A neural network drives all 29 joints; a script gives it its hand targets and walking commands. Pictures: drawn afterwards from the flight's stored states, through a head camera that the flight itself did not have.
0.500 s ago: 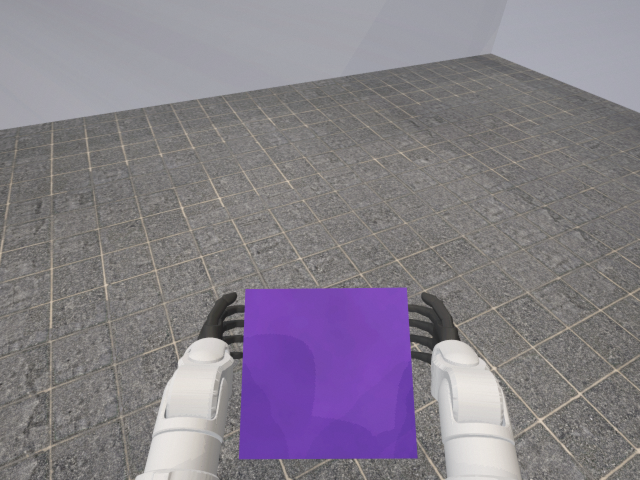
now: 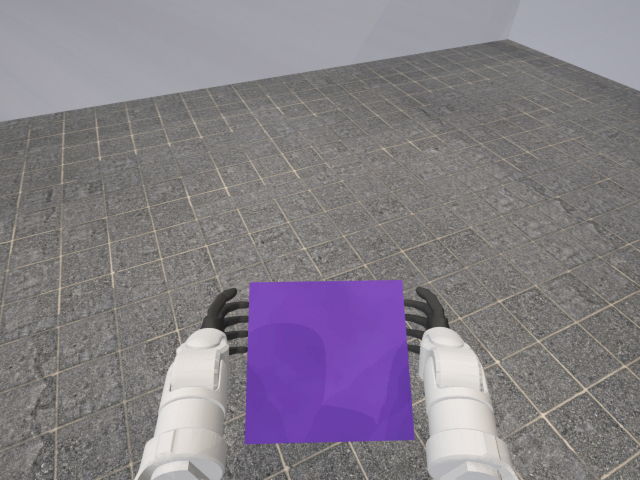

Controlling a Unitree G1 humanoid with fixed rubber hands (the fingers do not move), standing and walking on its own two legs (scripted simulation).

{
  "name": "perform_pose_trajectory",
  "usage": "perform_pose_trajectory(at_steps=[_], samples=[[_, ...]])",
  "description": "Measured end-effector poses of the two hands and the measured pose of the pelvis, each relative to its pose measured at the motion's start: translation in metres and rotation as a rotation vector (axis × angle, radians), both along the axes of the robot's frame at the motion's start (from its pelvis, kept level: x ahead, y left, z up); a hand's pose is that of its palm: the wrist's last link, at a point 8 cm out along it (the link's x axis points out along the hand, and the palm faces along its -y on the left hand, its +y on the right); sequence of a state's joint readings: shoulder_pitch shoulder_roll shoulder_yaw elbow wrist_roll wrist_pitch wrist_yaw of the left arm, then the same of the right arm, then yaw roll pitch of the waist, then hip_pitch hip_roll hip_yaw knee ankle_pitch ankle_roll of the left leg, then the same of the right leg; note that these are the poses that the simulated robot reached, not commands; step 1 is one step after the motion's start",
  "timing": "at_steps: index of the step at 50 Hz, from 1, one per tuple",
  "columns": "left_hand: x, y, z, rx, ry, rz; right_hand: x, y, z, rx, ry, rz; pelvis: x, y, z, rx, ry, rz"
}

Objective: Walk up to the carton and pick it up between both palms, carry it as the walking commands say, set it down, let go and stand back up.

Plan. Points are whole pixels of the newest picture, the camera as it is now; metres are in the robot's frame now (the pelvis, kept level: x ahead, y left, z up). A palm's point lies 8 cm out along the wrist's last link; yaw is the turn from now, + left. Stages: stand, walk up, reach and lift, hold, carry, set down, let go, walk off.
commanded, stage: set down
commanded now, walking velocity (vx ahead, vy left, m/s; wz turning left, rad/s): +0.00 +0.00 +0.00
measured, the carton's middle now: (324, 355) +0.34 -0.04 -0.09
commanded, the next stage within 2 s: none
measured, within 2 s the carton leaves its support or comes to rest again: neither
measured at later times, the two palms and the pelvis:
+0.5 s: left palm (223, 358) +0.34 +0.12 -0.07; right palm (414, 371) +0.29 -0.17 -0.07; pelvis -0.01 +0.04 -0.03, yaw +0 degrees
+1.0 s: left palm (244, 366) +0.37 +0.10 -0.16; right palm (410, 382) +0.32 -0.18 -0.17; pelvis -0.04 +0.01 -0.11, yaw +0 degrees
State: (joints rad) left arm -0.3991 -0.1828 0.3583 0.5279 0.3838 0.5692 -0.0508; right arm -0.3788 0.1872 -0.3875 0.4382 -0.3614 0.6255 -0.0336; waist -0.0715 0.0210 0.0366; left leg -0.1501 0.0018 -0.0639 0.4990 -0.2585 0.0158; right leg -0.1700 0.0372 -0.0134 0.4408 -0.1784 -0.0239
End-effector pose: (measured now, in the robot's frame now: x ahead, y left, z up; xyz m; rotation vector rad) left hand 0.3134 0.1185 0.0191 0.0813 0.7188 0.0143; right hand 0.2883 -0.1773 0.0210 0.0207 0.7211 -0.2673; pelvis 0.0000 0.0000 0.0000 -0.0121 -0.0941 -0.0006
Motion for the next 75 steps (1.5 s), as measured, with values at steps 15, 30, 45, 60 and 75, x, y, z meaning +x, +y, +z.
perform_pose_trajectory(at_steps=[15,30,45,60,75], samples=[[0.017,0.005,-0.053,0.001,-0.009,-0.004,0.001,0.009,-0.055,-0.003,0.010,-0.032,-0.005,0.024,-0.012,0.004,0.201,-0.008],[0.031,0.000,-0.111,-0.022,-0.022,0.029,0.009,0.005,-0.114,0.010,-0.001,-0.043,-0.021,0.036,-0.042,0.011,0.425,-0.004],[0.053,-0.013,-0.164,-0.024,-0.043,0.036,0.027,-0.006,-0.171,0.030,-0.021,-0.066,-0.034,0.020,-0.091,0.022,0.597,-0.003],[0.068,-0.018,-0.213,-0.023,-0.042,0.041,0.043,-0.010,-0.221,0.027,-0.023,-0.079,-0.042,0.010,-0.139,0.029,0.704,-0.005],[0.083,-0.019,-0.265,-0.009,-0.035,0.042,0.061,-0.010,-0.271,0.006,-0.010,-0.057,-0.053,0.016,-0.187,0.024,0.778,-0.004]])
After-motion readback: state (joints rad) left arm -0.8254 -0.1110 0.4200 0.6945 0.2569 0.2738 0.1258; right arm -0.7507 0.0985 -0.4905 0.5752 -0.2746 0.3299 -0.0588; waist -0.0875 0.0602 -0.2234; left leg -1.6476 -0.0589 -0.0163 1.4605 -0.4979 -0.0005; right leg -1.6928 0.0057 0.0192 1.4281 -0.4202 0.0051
